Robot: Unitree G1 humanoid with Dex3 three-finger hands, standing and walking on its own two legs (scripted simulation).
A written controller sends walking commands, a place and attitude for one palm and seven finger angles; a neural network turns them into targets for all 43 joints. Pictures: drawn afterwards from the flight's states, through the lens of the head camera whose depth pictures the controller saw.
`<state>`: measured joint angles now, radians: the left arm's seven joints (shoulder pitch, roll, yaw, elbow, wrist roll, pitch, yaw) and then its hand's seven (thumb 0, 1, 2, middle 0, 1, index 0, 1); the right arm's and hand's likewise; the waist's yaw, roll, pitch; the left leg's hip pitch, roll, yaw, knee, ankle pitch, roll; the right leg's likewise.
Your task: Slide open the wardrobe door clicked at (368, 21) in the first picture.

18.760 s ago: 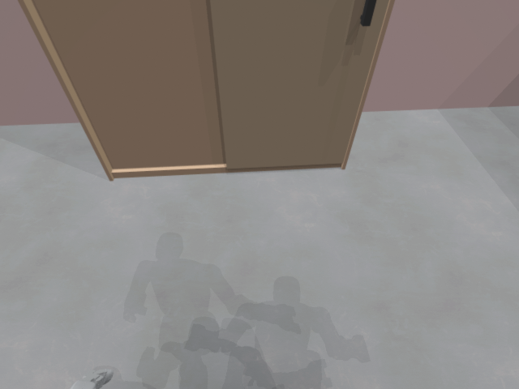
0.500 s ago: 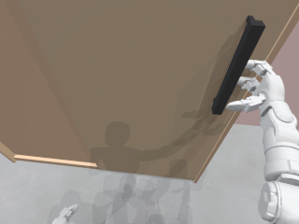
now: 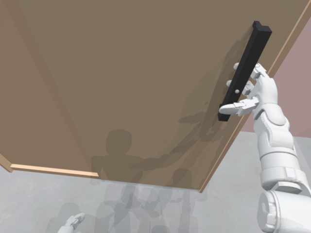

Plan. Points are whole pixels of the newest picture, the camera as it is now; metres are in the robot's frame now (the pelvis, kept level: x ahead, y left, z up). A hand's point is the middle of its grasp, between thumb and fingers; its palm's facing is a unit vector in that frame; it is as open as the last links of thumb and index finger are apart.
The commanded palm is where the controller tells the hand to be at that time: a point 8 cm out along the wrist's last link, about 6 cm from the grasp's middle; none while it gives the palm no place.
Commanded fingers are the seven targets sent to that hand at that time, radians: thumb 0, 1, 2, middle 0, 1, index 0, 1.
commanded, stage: slide the fingers in behind the handle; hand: right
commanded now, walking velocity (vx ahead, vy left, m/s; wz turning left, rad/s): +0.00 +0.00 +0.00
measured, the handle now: (237, 78) +0.49 -0.17 +0.17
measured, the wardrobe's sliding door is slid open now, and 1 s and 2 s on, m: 0.00 0.00 0.00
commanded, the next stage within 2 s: grip the handle and tug to test in 0.84 s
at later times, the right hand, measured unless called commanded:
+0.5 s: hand (236, 91) +0.43 -0.16 +0.17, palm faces +0.04 +1.00 +0.02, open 14.4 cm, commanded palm +0.40 -0.20 +0.17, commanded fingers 0.00 0.50 -0.30 0.30 1.20 0.30 1.20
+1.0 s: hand (236, 92) +0.43 -0.16 +0.17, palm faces +0.03 +1.00 +0.02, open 14.3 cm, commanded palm +0.40 -0.20 +0.17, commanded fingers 0.00 0.31 -0.38 0.32 1.23 0.32 1.23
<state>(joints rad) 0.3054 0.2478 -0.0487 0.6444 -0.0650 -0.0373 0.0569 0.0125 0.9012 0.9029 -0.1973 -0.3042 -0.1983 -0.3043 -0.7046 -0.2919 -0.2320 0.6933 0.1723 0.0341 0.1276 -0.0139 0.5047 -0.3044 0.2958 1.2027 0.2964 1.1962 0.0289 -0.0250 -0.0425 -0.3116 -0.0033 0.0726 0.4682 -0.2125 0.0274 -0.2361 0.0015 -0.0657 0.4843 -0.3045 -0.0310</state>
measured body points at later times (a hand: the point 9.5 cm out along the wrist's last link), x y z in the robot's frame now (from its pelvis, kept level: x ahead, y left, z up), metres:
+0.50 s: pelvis +0.00 +0.00 +0.00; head +0.01 +0.01 +0.45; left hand +0.11 +0.26 -0.11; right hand +0.42 -0.21 +0.17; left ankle +0.02 +0.10 -0.74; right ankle -0.03 -0.09 -0.74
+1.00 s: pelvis +0.00 +0.00 +0.00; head +0.01 +0.00 +0.45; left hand +0.12 +0.24 -0.11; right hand +0.42 -0.21 +0.17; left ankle +0.02 +0.10 -0.74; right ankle -0.03 -0.09 -0.74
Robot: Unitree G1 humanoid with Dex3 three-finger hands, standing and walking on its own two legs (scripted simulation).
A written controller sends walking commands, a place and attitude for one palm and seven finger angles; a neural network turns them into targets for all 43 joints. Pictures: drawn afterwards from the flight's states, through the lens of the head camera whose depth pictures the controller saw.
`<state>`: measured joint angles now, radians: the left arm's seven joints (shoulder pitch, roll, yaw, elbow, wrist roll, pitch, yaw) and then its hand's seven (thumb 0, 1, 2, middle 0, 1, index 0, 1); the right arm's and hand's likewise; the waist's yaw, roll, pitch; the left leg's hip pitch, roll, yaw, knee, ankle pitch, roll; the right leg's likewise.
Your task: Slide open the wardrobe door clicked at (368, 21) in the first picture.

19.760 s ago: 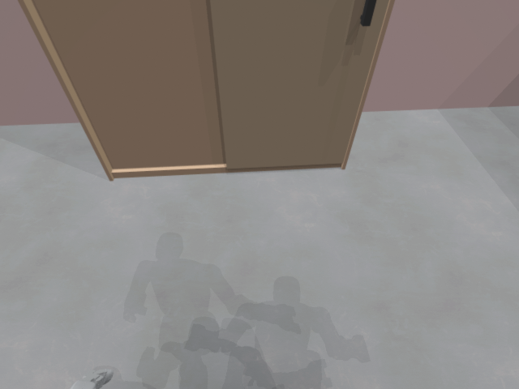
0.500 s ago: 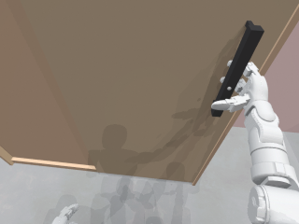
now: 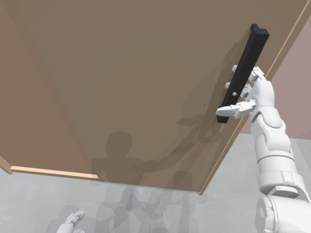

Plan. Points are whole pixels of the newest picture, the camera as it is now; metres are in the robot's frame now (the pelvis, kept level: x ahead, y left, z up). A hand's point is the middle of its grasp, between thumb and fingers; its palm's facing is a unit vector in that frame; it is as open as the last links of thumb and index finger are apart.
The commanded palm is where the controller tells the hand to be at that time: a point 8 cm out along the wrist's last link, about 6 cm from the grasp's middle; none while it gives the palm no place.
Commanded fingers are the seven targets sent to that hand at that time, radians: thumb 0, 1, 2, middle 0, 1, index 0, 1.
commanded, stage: grip the handle and tug to test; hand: right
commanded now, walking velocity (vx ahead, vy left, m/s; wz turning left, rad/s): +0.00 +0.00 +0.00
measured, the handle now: (235, 80) +0.49 -0.17 +0.17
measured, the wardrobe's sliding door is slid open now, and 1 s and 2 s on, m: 0.00 0.00 0.00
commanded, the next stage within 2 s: tug the door sideways, standing still in 1.36 s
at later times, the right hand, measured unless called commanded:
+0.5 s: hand (234, 92) +0.43 -0.16 +0.17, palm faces +0.05 +1.00 +0.02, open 7.8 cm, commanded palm +0.40 -0.20 +0.17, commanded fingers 0.00 -0.85 -0.88 0.44 1.39 0.44 1.39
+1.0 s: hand (233, 92) +0.43 -0.15 +0.17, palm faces +0.04 +1.00 +0.02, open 6.7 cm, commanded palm +0.39 -0.20 +0.17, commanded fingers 0.00 -0.90 -0.90 0.45 1.40 0.45 1.40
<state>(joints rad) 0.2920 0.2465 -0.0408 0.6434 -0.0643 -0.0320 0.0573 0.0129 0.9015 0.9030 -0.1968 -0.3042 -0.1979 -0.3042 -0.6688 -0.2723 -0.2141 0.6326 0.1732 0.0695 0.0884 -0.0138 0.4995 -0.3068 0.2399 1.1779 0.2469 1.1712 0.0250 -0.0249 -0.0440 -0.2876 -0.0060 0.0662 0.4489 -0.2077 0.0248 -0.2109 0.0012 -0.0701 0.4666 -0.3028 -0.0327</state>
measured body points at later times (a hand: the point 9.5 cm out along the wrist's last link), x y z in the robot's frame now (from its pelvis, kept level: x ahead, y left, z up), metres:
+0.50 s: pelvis +0.00 +0.00 +0.00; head +0.01 +0.00 +0.45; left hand +0.12 +0.24 -0.11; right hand +0.42 -0.21 +0.17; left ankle +0.01 +0.10 -0.74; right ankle -0.04 -0.09 -0.74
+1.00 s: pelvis +0.01 +0.00 +0.00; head +0.01 +0.01 +0.45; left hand +0.12 +0.25 -0.11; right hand +0.42 -0.21 +0.17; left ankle +0.01 +0.10 -0.74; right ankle -0.04 -0.09 -0.74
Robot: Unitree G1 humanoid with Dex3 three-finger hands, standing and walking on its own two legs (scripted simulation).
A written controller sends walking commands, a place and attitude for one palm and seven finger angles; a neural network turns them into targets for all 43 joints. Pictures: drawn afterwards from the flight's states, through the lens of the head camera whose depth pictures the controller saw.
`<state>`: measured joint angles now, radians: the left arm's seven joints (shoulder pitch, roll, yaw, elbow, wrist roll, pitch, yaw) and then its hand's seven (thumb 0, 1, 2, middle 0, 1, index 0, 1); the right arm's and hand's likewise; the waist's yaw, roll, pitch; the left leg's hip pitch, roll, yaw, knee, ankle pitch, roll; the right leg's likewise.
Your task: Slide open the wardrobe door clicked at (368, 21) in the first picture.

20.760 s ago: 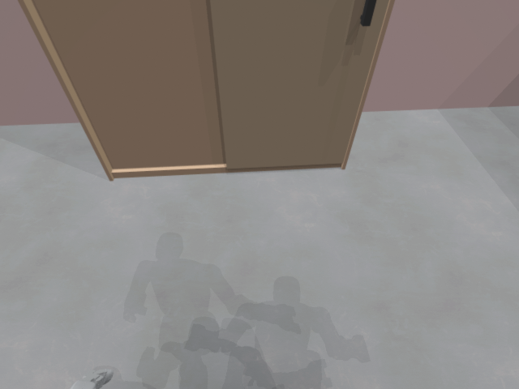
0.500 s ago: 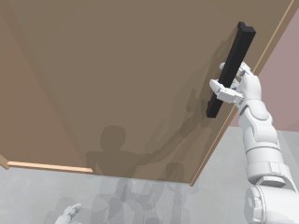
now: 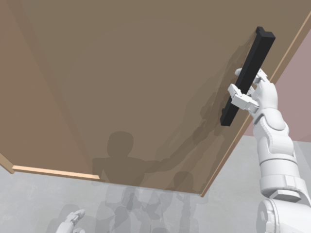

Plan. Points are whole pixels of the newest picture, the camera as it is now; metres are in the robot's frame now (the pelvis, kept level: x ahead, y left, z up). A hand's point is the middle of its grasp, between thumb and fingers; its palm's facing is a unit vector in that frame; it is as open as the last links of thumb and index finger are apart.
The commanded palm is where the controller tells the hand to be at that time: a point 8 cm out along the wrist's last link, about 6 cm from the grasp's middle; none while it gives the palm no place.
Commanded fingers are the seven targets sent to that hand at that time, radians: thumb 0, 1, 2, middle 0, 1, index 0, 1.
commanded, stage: grip the handle and tug to test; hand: right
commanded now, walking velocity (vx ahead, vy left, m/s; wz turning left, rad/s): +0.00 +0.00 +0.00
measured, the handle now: (239, 83) +0.48 -0.18 +0.17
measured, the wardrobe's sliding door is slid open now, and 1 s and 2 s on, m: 0.00 0.00 0.07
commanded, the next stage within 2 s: tug the door sideways, standing still in 0.36 s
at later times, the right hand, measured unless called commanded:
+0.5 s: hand (236, 96) +0.42 -0.16 +0.17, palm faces +0.04 +1.00 +0.02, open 6.8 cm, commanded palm +0.38 -0.20 +0.17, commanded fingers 0.00 -0.90 -0.90 0.45 1.40 0.45 1.40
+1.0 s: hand (233, 94) +0.43 -0.15 +0.17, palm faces +0.11 +0.99 -0.02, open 6.2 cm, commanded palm +0.40 -0.14 +0.17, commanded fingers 0.00 -0.90 -0.90 0.45 1.40 0.45 1.40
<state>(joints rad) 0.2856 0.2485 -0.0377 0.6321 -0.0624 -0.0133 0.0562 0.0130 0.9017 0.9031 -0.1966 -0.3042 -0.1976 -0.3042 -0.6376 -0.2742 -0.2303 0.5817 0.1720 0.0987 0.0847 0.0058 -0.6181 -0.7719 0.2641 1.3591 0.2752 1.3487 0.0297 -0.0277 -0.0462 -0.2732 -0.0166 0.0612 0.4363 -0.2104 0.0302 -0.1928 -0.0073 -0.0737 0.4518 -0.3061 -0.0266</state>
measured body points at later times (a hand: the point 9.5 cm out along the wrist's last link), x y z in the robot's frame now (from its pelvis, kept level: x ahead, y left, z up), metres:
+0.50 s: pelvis +0.03 +0.00 +0.00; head +0.03 +0.01 +0.45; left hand +0.16 +0.24 -0.09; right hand +0.41 -0.21 +0.17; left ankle +0.01 +0.10 -0.74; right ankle -0.05 -0.10 -0.74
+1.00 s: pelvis +0.01 -0.01 +0.00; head +0.03 +0.00 +0.45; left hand +0.17 +0.20 -0.12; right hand +0.42 -0.20 +0.17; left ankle +0.01 +0.10 -0.74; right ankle -0.05 -0.10 -0.74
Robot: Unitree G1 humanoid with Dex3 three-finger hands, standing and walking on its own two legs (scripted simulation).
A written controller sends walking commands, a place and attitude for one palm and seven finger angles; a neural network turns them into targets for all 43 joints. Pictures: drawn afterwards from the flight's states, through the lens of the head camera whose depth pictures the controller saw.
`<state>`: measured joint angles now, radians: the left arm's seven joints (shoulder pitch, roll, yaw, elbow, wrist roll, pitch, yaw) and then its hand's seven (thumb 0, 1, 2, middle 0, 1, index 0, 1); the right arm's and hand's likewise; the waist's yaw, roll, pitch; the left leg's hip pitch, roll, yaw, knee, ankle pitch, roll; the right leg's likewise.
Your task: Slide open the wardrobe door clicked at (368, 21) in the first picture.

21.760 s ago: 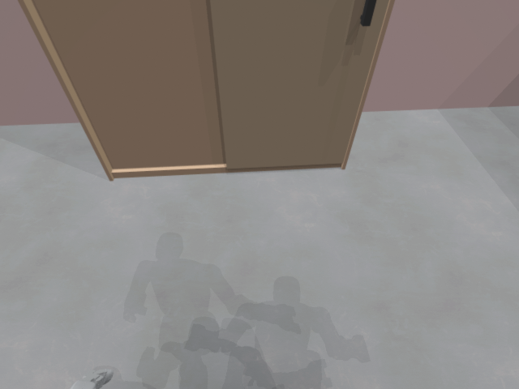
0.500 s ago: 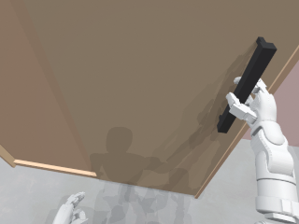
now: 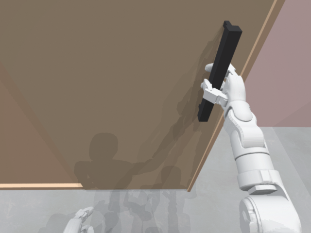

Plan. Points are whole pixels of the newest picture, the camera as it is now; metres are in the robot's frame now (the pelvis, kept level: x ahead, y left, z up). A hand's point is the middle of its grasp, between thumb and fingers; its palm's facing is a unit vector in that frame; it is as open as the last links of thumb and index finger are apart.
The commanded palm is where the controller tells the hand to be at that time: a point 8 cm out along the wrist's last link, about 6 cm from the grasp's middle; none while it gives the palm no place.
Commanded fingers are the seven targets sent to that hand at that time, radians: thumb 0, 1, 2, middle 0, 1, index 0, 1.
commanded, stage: tug the door sideways, standing still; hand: right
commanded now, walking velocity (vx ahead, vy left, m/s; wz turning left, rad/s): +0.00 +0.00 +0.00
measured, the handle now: (212, 78) +0.48 -0.13 +0.17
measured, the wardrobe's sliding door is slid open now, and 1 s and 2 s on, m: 0.00 0.07 0.41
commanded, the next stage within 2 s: step sideways, sliding the door along in 0.08 s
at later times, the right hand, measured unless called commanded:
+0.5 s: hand (201, 91) +0.43 -0.10 +0.16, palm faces +0.16 +0.98 -0.11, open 6.4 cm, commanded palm +0.40 -0.09 +0.17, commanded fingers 0.00 -0.90 -0.90 0.45 1.40 0.45 1.40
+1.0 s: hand (176, 90) +0.43 -0.03 +0.16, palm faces +0.34 +0.94 -0.10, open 7.1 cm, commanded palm +0.40 -0.01 +0.17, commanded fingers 0.00 -0.90 -0.90 0.45 1.40 0.45 1.40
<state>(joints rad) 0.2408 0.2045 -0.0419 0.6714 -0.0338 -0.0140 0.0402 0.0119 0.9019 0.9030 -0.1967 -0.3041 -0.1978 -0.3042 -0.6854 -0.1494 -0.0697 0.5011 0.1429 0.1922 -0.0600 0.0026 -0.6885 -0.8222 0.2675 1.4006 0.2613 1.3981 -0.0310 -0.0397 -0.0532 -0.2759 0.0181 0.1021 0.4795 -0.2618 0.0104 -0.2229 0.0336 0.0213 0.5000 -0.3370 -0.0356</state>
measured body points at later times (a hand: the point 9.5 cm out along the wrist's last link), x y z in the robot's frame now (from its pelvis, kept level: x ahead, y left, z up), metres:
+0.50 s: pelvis -0.02 +0.05 +0.00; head +0.03 +0.07 +0.44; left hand +0.08 +0.28 -0.14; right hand +0.42 -0.15 +0.17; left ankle +0.00 +0.15 -0.71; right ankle -0.05 -0.09 -0.74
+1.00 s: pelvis +0.06 +0.20 -0.01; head +0.15 +0.18 +0.42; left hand +0.30 +0.36 -0.11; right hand +0.41 -0.08 +0.16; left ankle +0.12 +0.34 -0.71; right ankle -0.02 -0.01 -0.73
